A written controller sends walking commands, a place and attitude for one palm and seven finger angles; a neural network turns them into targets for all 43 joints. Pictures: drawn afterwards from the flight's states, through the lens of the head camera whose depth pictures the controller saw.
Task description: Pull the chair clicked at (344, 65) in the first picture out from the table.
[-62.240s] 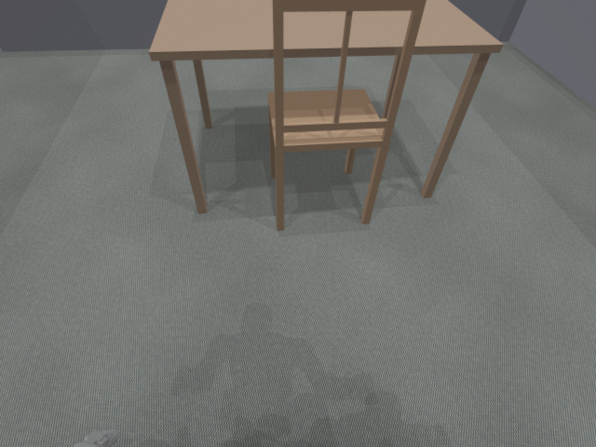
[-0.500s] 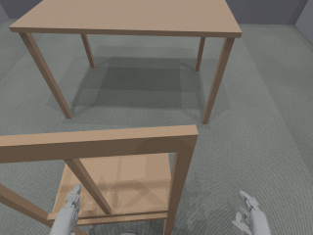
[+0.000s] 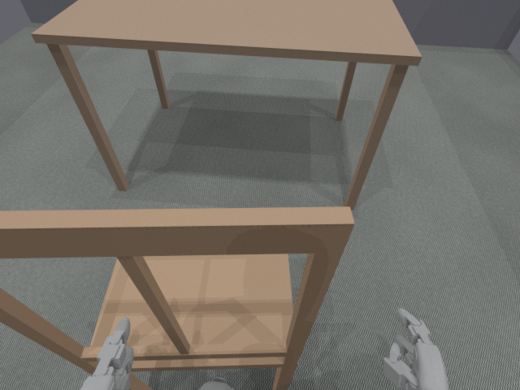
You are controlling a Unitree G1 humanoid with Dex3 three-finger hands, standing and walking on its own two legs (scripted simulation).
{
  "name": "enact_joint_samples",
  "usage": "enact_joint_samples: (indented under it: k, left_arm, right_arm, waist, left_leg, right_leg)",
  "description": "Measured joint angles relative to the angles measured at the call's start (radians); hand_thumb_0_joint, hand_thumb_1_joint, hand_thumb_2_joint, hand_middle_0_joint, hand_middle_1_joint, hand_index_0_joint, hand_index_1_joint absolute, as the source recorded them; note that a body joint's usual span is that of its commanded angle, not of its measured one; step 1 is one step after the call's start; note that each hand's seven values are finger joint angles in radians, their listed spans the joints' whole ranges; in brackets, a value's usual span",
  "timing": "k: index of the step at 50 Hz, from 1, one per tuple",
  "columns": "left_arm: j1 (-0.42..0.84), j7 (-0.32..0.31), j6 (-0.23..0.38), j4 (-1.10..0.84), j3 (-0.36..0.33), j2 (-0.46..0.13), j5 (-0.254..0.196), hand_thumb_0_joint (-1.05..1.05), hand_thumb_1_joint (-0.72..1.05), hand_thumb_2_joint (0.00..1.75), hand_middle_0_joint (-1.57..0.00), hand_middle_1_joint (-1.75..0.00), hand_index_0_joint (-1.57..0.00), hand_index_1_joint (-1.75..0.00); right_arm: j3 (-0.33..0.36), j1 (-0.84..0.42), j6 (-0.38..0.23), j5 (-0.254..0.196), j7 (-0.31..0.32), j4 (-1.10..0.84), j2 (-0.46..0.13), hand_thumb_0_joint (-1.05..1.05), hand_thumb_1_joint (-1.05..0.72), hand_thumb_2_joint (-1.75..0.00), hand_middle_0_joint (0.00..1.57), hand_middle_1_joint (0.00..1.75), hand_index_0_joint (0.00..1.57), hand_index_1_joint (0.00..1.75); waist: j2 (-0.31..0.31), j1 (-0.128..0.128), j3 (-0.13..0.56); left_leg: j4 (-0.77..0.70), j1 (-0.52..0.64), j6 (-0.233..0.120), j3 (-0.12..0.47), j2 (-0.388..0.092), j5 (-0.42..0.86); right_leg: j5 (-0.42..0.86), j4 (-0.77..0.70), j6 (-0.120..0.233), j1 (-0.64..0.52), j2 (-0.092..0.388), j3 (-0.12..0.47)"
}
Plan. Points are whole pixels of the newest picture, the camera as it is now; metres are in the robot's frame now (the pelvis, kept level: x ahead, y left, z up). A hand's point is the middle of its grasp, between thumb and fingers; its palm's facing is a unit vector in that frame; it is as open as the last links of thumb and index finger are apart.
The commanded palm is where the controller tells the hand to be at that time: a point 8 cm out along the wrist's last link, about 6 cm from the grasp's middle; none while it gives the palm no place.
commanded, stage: draw the hand back to the body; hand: left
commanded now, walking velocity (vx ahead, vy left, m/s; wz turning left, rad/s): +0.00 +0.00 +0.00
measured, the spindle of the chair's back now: (164, 314) +0.23 +0.16 +0.03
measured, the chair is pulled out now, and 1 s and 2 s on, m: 0.69 0.68 0.69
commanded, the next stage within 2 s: step back with the hand held close in 1.46 s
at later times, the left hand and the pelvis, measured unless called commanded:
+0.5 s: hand (79, 354) +0.15 +0.21 +0.11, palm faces +0.18 -0.93 -0.31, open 16.8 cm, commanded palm +0.11 +0.26 +0.13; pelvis +0.00 +0.00 +0.02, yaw -1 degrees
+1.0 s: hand (34, 305) +0.19 +0.26 +0.15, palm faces +0.34 -0.83 -0.44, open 10.4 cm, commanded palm +0.16 +0.30 +0.23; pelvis +0.02 +0.00 +0.06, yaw -1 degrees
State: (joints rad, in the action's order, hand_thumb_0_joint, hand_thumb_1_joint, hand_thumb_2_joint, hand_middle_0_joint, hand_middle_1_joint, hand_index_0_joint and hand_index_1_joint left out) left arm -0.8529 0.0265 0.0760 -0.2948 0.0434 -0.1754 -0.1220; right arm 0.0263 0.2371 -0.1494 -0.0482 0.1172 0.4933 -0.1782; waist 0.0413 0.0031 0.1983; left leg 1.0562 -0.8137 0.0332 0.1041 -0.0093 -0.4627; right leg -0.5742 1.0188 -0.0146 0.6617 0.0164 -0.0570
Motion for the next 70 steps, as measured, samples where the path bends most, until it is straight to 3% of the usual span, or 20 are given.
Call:
enact_joint_samples:
  k: [5, 8, 11, 15, 20, 23, 25, 28, 32, 41, 50, 58, 70]
  left_arm:
    - [0.043, 0.035, 0.168, -0.036, -0.081, -0.025, -0.043, -0.01, -0.54, 0.20, -0.01, 0.00, -0.01, 0.00]
    - [0.077, 0.091, 0.264, -0.025, -0.124, -0.036, -0.077, -0.01, -0.54, 0.20, 0.00, 0.00, 0.00, 0.00]
    - [0.104, 0.164, 0.305, -0.006, -0.144, -0.048, -0.114, -0.01, -0.54, 0.20, 0.00, 0.00, 0.00, 0.00]
    - [0.102, 0.200, 0.247, -0.011, -0.167, -0.069, -0.144, -0.01, -0.55, 0.20, 0.00, 0.00, 0.00, 0.00]
    - [0.100, 0.168, 0.182, -0.044, -0.226, -0.090, -0.172, -0.01, -0.52, 0.22, -0.01, -0.01, -0.01, -0.01]
    - [0.117, 0.034, 0.085, -0.092, -0.224, -0.135, -0.050, -0.01, -0.46, 0.25, -0.02, -0.02, -0.01, -0.02]
    - [0.123, -0.041, 0.026, -0.115, -0.211, -0.143, 0.003, -0.01, -0.41, 0.27, -0.02, -0.03, -0.02, -0.03]
    - [0.131, -0.110, -0.024, -0.124, -0.194, -0.140, 0.048, -0.01, -0.33, 0.31, -0.03, -0.04, -0.03, -0.05]
    - [0.158, -0.150, -0.051, -0.116, -0.197, -0.150, 0.070, -0.01, -0.20, 0.37, -0.05, -0.07, -0.05, -0.07]
    - [0.194, -0.174, -0.079, -0.105, -0.236, -0.161, 0.077, 0.00, 0.12, 0.53, -0.10, -0.14, -0.11, -0.14]
    - [0.240, -0.179, -0.157, -0.099, -0.241, -0.191, 0.066, 0.00, 0.44, 0.68, -0.14, -0.20, -0.19, -0.21]
    - [0.282, -0.191, -0.234, -0.087, -0.263, -0.215, 0.043, 0.01, 0.72, 0.82, -0.18, -0.26, -0.26, -0.26]
    - [0.288, -0.198, -0.249, -0.079, -0.272, -0.184, 0.036, 0.01, 0.88, 0.89, -0.20, -0.29, -0.27, -0.30]
  right_arm:
    - [0.005, -0.015, -0.008, -0.008, -0.011, 0.036, 0.008, 0.01, -0.90, -0.90, 0.20, 0.30, 0.20, 0.30]
    - [0.005, -0.032, -0.013, -0.012, -0.027, 0.055, 0.012, 0.01, -0.90, -0.90, 0.20, 0.30, 0.20, 0.30]
    - [0.003, -0.042, -0.016, -0.021, -0.038, 0.064, 0.013, 0.01, -0.90, -0.90, 0.20, 0.30, 0.20, 0.30]
    - [-0.003, -0.031, -0.009, -0.034, -0.024, 0.055, 0.016, 0.01, -0.90, -0.90, 0.20, 0.30, 0.20, 0.30]
    - [-0.014, -0.005, -0.027, -0.042, 0.003, 0.048, 0.009, 0.02, -0.90, -0.90, 0.20, 0.30, 0.20, 0.30]
    - [-0.027, 0.005, -0.005, -0.025, 0.029, 0.046, -0.001, 0.01, -0.90, -0.90, 0.20, 0.30, 0.20, 0.30]
    - [-0.037, 0.002, 0.007, -0.018, 0.037, 0.044, -0.009, 0.01, -0.90, -0.90, 0.20, 0.30, 0.20, 0.30]
    - [-0.050, -0.010, 0.018, -0.008, 0.044, 0.044, -0.017, 0.01, -0.90, -0.90, 0.20, 0.30, 0.20, 0.30]
    - [-0.065, -0.027, 0.024, 0.001, 0.047, 0.055, -0.019, 0.01, -0.90, -0.90, 0.20, 0.30, 0.20, 0.30]
    - [-0.081, -0.050, 0.010, 0.016, 0.030, 0.096, -0.022, 0.01, -0.90, -0.90, 0.20, 0.30, 0.20, 0.30]
    - [-0.095, -0.067, -0.029, 0.027, 0.020, 0.129, -0.031, 0.01, -0.90, -0.90, 0.20, 0.30, 0.20, 0.30]
    - [-0.105, -0.082, -0.066, 0.028, 0.006, 0.142, -0.039, 0.01, -0.90, -0.90, 0.20, 0.30, 0.20, 0.30]
    - [-0.094, -0.069, -0.093, 0.030, -0.004, 0.171, -0.054, 0.01, -0.90, -0.90, 0.20, 0.30, 0.20, 0.30]
  waist:
    - [0.002, 0.014, -0.006]
    - [0.010, 0.011, -0.009]
    - [0.018, 0.007, -0.019]
    - [0.018, 0.005, -0.026]
    - [0.016, 0.009, -0.025]
    - [0.014, 0.029, -0.037]
    - [0.021, 0.031, -0.052]
    - [0.032, 0.031, -0.079]
    - [0.027, 0.037, -0.116]
    - [0.013, 0.055, -0.175]
    - [-0.003, 0.083, -0.215]
    - [0.001, 0.087, -0.236]
    - [0.013, 0.084, -0.235]
  left_leg:
    - [0.034, -0.026, 0.006, 0.011, -0.003, -0.009]
    - [0.049, -0.040, 0.007, 0.011, -0.007, -0.012]
    - [0.056, -0.037, 0.008, 0.008, -0.010, -0.012]
    - [0.030, 0.010, 0.007, -0.002, -0.013, -0.006]
    - [-0.023, 0.084, 0.008, -0.001, -0.018, 0.009]
    - [-0.076, 0.154, 0.010, -0.005, -0.025, 0.025]
    - [-0.121, 0.206, 0.008, -0.006, -0.028, 0.041]
    - [-0.187, 0.278, 0.003, -0.015, -0.029, 0.066]
    - [-0.274, 0.361, -0.004, -0.028, -0.022, 0.101]
    - [-0.423, 0.512, -0.014, -0.049, -0.005, 0.148]
    - [-0.509, 0.605, -0.013, -0.051, 0.006, 0.173]
    - [-0.533, 0.636, -0.002, -0.044, 0.002, 0.181]
    - [-0.535, 0.641, 0.016, -0.031, -0.011, 0.185]
  right_leg:
    - [-0.011, 0.031, 0.005, 0.022, -0.006, -0.009]
    - [-0.013, 0.047, 0.006, 0.037, -0.009, -0.008]
    - [-0.013, 0.056, 0.005, 0.037, -0.012, -0.004]
    - [-0.004, 0.034, 0.005, -0.003, -0.013, 0.006]
    - [0.017, -0.026, 0.007, -0.079, -0.017, 0.004]
    - [0.042, -0.088, 0.007, -0.149, -0.023, 0.006]
    - [0.064, -0.143, 0.007, -0.205, -0.025, 0.006]
    - [0.098, -0.218, 0.004, -0.277, -0.024, 0.012]
    - [0.134, -0.303, -0.001, -0.355, -0.014, 0.021]
    - [0.186, -0.452, -0.011, -0.502, 0.008, 0.034]
    - [0.204, -0.527, -0.010, -0.590, 0.020, 0.031]
    - [0.202, -0.534, 0.000, -0.616, 0.017, 0.024]
    - [0.194, -0.519, 0.017, -0.615, 0.002, 0.013]
